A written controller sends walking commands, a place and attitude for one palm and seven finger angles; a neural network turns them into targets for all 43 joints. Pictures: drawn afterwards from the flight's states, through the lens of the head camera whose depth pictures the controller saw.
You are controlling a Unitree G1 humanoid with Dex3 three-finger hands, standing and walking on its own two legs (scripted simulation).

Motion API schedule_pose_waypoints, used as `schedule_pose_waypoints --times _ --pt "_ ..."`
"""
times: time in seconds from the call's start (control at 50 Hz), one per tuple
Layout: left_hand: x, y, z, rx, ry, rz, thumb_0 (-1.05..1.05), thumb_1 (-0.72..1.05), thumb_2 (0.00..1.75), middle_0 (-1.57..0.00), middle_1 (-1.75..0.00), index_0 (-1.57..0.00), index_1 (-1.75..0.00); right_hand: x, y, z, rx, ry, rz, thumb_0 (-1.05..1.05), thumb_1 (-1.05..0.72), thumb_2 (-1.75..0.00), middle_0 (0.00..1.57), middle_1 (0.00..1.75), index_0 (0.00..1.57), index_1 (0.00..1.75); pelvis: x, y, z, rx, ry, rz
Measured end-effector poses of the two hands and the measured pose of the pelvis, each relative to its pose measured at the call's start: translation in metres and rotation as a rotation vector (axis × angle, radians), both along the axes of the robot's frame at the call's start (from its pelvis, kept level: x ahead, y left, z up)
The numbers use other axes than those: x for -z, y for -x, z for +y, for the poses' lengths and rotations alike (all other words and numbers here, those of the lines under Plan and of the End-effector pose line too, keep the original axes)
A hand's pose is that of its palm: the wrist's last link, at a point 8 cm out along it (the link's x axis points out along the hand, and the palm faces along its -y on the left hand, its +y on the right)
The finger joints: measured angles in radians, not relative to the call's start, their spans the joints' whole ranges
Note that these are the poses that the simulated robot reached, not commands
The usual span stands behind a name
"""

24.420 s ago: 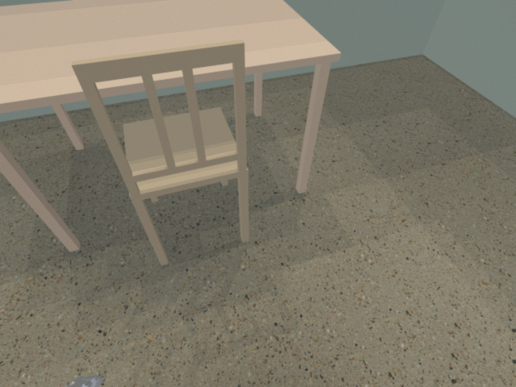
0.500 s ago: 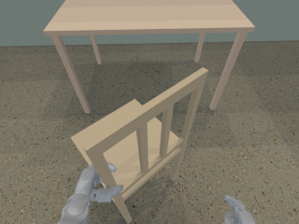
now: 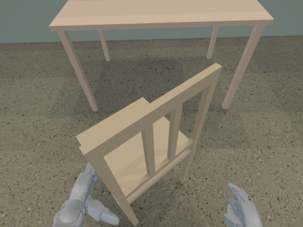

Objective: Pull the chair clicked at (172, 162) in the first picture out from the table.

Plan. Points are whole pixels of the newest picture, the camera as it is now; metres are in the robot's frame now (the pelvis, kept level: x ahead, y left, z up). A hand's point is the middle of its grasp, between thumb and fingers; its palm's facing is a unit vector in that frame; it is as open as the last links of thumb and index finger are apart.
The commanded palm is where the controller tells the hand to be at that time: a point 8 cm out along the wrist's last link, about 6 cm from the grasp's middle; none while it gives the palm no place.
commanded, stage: draw the fingers out of the gap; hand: left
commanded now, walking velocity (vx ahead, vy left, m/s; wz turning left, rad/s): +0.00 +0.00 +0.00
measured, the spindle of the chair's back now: (149, 153) +0.33 +0.02 -0.03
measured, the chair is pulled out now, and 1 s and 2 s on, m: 0.58 0.58 0.58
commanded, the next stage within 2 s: draw the hand back to the body in 0.86 s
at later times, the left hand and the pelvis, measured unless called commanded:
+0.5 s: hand (98, 221) +0.16 +0.14 -0.03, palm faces -0.07 -0.97 -0.21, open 17.5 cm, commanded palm +0.13 +0.19 -0.01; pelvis -0.01 +0.00 -0.01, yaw +0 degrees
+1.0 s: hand out of the picture +0.09 +0.14 -0.03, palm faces -0.06 -0.98 -0.19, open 17.5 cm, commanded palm +0.06 +0.19 +0.00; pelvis -0.01 +0.00 -0.02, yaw +0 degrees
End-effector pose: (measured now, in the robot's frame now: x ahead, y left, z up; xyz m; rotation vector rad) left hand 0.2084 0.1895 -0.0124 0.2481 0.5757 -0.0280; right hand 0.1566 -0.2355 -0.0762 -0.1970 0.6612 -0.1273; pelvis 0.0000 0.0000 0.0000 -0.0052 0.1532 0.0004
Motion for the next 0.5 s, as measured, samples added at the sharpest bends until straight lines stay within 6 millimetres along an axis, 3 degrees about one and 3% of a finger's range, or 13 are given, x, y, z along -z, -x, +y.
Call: schedule_pose_waypoints --times 0.2,0.5 --pt "-0.001 0.008 -0.003 0.002 0.007 0.008 -0.01 -0.54 0.20 -0.01 -0.03 -0.02 -0.03 0.001 0.010 -0.009 0.031 0.012 0.006 0.01 -0.91 -0.90 0.20 0.30 0.20 0.30 0.002 0.001 -0.003 0.003 -0.002 0.004" --pt "-0.001 0.066 0.005 -0.038 0.008 0.037 -0.02 -0.54 0.20 -0.01 0.00 -0.01 0.00 -0.002 0.006 -0.007 0.048 0.014 -0.054 0.01 -0.91 -0.90 0.20 0.30 0.20 0.30 0.007 0.006 -0.003 -0.007 0.005 0.001"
